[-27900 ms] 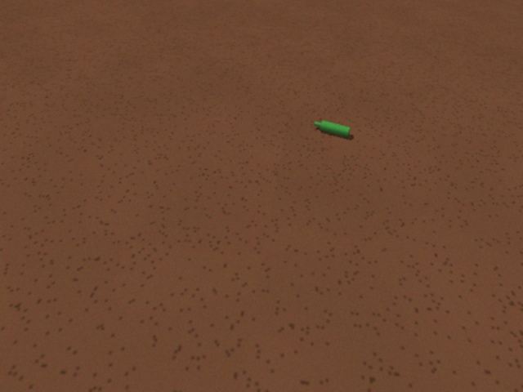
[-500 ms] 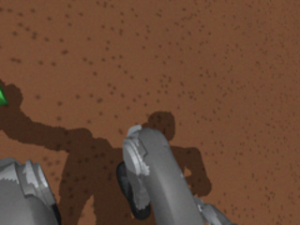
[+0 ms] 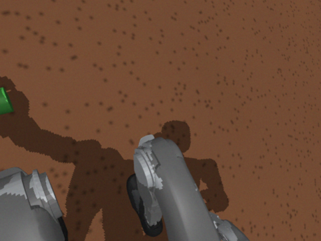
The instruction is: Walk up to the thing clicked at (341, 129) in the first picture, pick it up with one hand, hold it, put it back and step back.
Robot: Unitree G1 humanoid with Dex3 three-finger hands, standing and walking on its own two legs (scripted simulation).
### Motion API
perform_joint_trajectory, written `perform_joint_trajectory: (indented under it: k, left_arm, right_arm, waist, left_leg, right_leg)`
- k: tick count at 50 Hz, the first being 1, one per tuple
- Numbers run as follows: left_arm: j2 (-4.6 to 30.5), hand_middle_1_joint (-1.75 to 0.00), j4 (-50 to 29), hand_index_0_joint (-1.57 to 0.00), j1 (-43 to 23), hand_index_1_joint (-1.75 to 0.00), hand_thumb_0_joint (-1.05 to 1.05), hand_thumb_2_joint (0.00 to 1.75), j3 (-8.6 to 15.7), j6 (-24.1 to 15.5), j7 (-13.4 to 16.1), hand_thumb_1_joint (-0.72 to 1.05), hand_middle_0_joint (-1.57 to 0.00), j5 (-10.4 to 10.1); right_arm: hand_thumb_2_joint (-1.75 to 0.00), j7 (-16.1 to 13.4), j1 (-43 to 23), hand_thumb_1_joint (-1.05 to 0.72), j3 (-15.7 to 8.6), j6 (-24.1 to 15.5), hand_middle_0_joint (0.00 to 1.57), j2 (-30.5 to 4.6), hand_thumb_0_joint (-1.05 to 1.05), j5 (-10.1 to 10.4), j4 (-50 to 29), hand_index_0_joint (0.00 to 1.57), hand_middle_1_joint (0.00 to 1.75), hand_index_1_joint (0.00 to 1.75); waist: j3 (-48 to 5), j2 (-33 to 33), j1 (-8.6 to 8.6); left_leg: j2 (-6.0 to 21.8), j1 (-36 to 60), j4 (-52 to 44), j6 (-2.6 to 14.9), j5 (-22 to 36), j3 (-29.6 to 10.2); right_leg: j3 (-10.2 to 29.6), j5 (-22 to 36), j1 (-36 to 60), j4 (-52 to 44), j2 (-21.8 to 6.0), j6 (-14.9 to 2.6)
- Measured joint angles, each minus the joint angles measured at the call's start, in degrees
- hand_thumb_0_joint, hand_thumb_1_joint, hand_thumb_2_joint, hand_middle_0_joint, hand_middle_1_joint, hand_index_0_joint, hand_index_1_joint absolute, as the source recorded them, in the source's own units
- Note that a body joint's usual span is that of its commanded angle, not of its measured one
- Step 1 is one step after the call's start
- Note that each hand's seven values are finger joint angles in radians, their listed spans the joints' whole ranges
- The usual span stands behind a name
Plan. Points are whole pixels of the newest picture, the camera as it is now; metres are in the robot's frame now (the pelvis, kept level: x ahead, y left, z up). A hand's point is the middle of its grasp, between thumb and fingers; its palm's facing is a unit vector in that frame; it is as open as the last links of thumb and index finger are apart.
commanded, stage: withdraw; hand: left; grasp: from above
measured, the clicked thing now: out of the picture +0.45 +0.35 -0.27
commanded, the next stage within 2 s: home in 0.76 s
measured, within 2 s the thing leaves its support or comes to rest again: neither
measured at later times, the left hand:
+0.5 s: hand out of the picture +0.42 +0.34 -0.05, palm faces -0.48 -0.14 -0.87, open 14.0 cm
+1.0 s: hand out of the picture +0.44 +0.33 -0.13, palm faces -0.32 -0.08 -0.94, open 13.3 cm
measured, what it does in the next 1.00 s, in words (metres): stands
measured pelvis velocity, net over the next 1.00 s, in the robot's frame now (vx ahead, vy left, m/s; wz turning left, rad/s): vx -0.01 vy -0.01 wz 0.10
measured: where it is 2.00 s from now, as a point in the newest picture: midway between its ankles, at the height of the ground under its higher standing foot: (108, 233)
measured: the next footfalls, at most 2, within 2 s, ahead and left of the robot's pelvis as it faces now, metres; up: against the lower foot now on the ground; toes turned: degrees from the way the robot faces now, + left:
none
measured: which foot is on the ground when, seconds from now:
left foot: down 0.00-1.00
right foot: down 0.00-1.00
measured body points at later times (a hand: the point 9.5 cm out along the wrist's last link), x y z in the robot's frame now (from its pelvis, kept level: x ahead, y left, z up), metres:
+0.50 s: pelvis -0.01 -0.01 +0.06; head +0.19 +0.08 +0.46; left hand +0.44 +0.35 +0.00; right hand +0.11 -0.26 -0.04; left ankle +0.07 +0.14 -0.27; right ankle +0.11 -0.12 -0.27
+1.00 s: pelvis -0.01 -0.01 +0.02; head +0.22 +0.09 +0.39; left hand +0.46 +0.33 -0.08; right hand +0.05 -0.25 -0.09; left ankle +0.07 +0.14 -0.27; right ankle +0.11 -0.12 -0.27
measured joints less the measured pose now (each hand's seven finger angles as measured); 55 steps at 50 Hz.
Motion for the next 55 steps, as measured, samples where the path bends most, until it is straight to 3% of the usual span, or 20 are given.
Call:
perform_joint_trajectory:
  k: [4, 8, 15, 20, 25, 30, 36, 43, 46, 50, 55]
  left_arm:
    - [-2.6, -1.01, -7.4, -0.11, 2.8, -0.99, 0.00, 0.96, 0.7, 1.4, -1.4, -0.47, -0.09, -0.3]
    - [-6.3, -1.00, -14.8, -0.11, 5.6, -0.99, 0.00, 0.96, -0.2, 4.3, -4.3, -0.48, -0.09, -2.1]
    - [-10.1, -0.99, -19.4, -0.10, 4.9, -0.99, 0.00, 0.98, -5.1, 9.3, -14.5, -0.49, -0.08, -6.9]
    - [-11.2, -1.00, -18.3, -0.09, 1.7, -1.00, 0.00, 1.00, -9.0, 8.8, -22.9, -0.51, -0.08, -9.3]
    - [-11.1, -1.00, -17.2, -0.08, -0.2, -1.00, 0.00, 1.01, -10.5, 5.6, -27.3, -0.51, -0.08, -8.2]
    - [-10.0, -1.00, -15.6, -0.09, -0.3, -1.00, 0.00, 1.01, -9.7, 1.3, -26.0, -0.51, -0.08, -4.6]
    - [-7.7, -0.99, -9.9, -0.09, -1.1, -0.99, 0.00, 1.00, -7.7, -1.7, -18.9, -0.50, -0.08, 0.4]
    - [-7.1, -0.98, -8.1, -0.11, -0.9, -0.98, 0.00, 0.98, -4.5, -1.4, -11.5, -0.47, -0.09, 2.7]
    - [-7.6, -0.96, -9.8, -0.14, -0.2, -0.95, 0.00, 0.97, -3.4, -0.2, -9.8, -0.44, -0.12, 2.1]
    - [-9.2, -0.92, -12.6, -0.18, 0.4, -0.90, 0.00, 0.95, -2.9, 2.4, -9.1, -0.38, -0.16, -0.2]
    - [-12.3, -0.78, -17.0, -0.21, 2.1, -0.78, 0.00, 0.93, -2.9, 6.5, -12.4, -0.24, -0.21, -6.2]
  right_arm:
    - [-0.90, 0.6, 1.4, -0.90, -2.1, 1.0, 0.20, 0.4, 0.00, 0.9, 0.9, 0.20, 0.30, 0.30]
    - [-0.90, 1.0, 2.6, -0.90, -5.3, 3.1, 0.20, 1.0, 0.00, 2.8, 1.9, 0.20, 0.30, 0.30]
    - [-0.90, 0.0, 2.3, -0.90, -9.9, 7.8, 0.20, 1.8, 0.00, 6.6, 1.3, 0.20, 0.30, 0.30]
    - [-0.90, -2.4, 2.3, -0.91, -10.6, 10.1, 0.20, 1.4, 0.00, 8.3, -0.3, 0.20, 0.30, 0.30]
    - [-0.90, -5.6, 3.2, -0.90, -10.1, 11.7, 0.20, 0.6, 0.00, 9.0, -2.0, 0.20, 0.30, 0.30]
    - [-0.90, -7.8, 4.4, -0.90, -9.0, 12.6, 0.20, -0.2, 0.00, 8.6, -1.9, 0.20, 0.30, 0.30]
    - [-0.90, -8.3, 4.7, -0.90, -8.0, 12.7, 0.20, -0.4, 0.00, 6.9, -0.3, 0.20, 0.30, 0.30]
    - [-0.90, -7.7, 4.6, -0.89, -7.2, 11.0, 0.20, 1.9, 0.00, 5.0, 1.3, 0.20, 0.30, 0.30]
    - [-0.90, -7.3, 4.8, -0.89, -7.0, 10.2, 0.20, 3.1, 0.00, 4.6, 1.8, 0.20, 0.30, 0.30]
    - [-0.90, -6.6, 5.1, -0.89, -7.2, 9.4, 0.20, 4.3, 0.00, 4.9, 2.1, 0.20, 0.30, 0.30]
    - [-0.90, -5.9, 5.0, -0.89, -8.8, 9.7, 0.20, 5.0, 0.00, 6.3, 2.0, 0.20, 0.30, 0.30]
  waist:
    - [-2.6, 1.8, 1.39]
    - [-7.0, 4.8, 3.53]
    - [-11.5, 8.6, 7.11]
    - [-12.1, 9.1, 8.40]
    - [-10.8, 7.7, 7.97]
    - [-9.9, 5.6, 6.60]
    - [-8.2, 4.0, 4.50]
    - [-6.0, 4.0, 3.33]
    - [-6.3, 4.7, 3.31]
    - [-8.1, 6.3, 3.91]
    - [-10.9, 8.5, 5.72]
  left_leg:
    - [-0.2, -0.4, -0.5, -0.14, -0.1, 0.6]
    - [-0.2, -0.6, -1.9, -0.07, -0.2, 1.8]
    - [0.3, 3.3, -7.4, 0.72, 0.7, 5.5]
    - [0.3, 6.6, -11.9, 1.15, 2.2, 7.1]
    - [0.0, 8.3, -14.7, 1.21, 4.0, 7.5]
    - [-0.5, 7.1, -14.7, 0.92, 5.1, 7.1]
    - [-1.2, 3.4, -11.2, 0.86, 5.8, 6.5]
    - [-1.8, -0.4, -7.5, 0.94, 6.4, 6.2]
    - [-1.7, -1.4, -6.9, 0.93, 6.1, 6.3]
    - [-1.3, -1.4, -7.2, 0.83, 5.1, 6.7]
    - [-0.5, 1.4, -9.6, 0.63, 3.2, 7.2]
  right_leg:
    - [0.4, -0.5, -0.4, 0.0, -0.4, -0.37]
    - [1.2, -1.2, -0.7, -0.6, -0.9, -0.58]
    - [3.7, -1.1, 2.2, -4.1, -1.8, -0.63]
    - [4.8, 0.1, 5.1, -7.7, -2.3, -0.95]
    - [4.8, 1.5, 6.8, -10.2, -2.8, -1.37]
    - [4.5, 2.3, 5.8, -10.2, -3.1, -1.65]
    - [4.2, 2.5, 2.7, -6.8, -3.2, -1.54]
    - [4.2, 2.6, -0.7, -3.2, -3.2, -1.29]
    - [4.4, 2.4, -1.8, -2.4, -3.0, -1.10]
    - [4.7, 1.6, -2.3, -2.5, -2.9, -0.92]
    - [5.0, 0.3, -0.2, -4.8, -2.7, -0.97]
